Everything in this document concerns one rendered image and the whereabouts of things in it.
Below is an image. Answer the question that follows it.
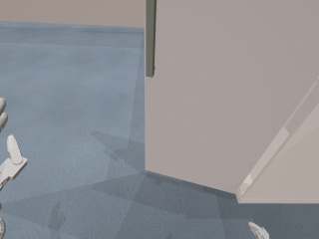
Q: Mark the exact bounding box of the fridge door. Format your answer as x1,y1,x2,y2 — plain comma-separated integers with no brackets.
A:
144,0,319,194

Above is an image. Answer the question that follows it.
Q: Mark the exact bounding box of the handle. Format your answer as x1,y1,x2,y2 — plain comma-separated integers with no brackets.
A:
146,0,157,78

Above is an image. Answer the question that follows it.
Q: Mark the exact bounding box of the right robot hand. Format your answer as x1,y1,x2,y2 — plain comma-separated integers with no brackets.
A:
248,222,269,239

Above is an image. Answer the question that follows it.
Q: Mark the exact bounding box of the left robot hand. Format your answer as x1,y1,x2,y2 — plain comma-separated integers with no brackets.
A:
0,98,28,191

